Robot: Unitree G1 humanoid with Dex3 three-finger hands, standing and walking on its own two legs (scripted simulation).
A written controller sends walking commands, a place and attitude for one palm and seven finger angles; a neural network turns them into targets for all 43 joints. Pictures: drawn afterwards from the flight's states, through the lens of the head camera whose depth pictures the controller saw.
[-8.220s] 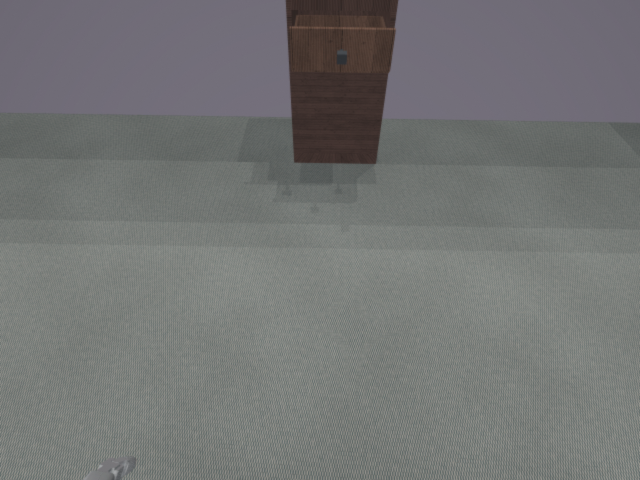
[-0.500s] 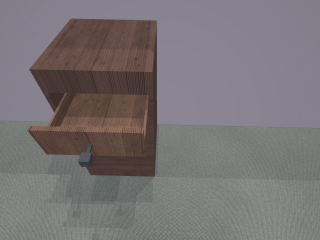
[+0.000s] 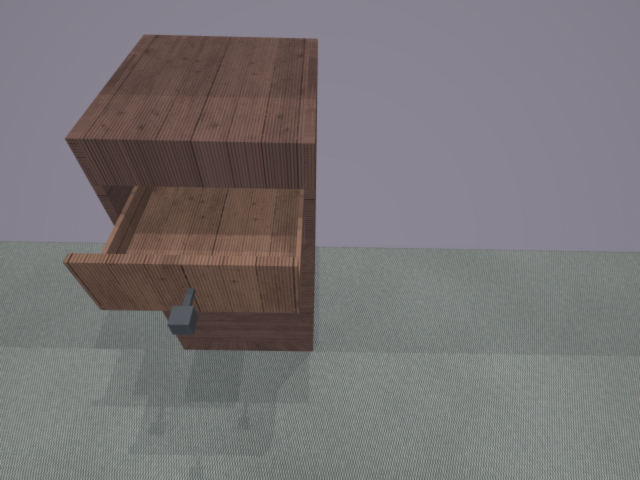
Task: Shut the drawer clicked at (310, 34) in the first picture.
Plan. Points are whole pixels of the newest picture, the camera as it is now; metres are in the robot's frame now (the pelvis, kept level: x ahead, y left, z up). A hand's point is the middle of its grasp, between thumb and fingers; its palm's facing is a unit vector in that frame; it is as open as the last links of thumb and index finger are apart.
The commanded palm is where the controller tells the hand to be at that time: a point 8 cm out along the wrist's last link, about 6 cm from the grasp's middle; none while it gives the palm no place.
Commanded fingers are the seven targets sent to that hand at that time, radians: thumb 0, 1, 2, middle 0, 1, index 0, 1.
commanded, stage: come to a stop and stand still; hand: left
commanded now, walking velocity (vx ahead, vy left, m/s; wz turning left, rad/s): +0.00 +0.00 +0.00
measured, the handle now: (186, 310) +0.39 +0.26 -0.12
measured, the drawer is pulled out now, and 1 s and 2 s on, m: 0.19 0.19 0.19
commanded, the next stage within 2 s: look again from close up in 0.02 s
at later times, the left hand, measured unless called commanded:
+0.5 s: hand out of the picture -0.02 +0.21 -0.18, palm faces +0.02 -0.98 -0.22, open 7.4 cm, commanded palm none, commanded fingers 0.00 0.90 0.90 -0.20 -0.30 -0.20 -0.30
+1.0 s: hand (185, 424) +0.18 +0.17 +0.00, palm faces +0.12 -0.99 -0.03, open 6.7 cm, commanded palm +0.08 +0.24 -0.06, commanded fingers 0.00 0.90 0.90 -0.50 -0.62 -0.50 -0.62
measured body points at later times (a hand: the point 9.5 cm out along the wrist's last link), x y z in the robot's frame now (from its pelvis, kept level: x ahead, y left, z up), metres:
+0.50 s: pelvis -0.03 +0.02 -0.01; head -0.02 +0.02 +0.44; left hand -0.02 +0.26 -0.17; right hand +0.00 -0.21 -0.17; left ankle +0.01 +0.14 -0.74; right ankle -0.07 -0.11 -0.74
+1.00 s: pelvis -0.05 +0.00 -0.04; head -0.03 +0.00 +0.41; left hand +0.17 +0.22 +0.00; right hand +0.13 -0.24 -0.12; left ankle +0.01 +0.14 -0.74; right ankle -0.07 -0.11 -0.74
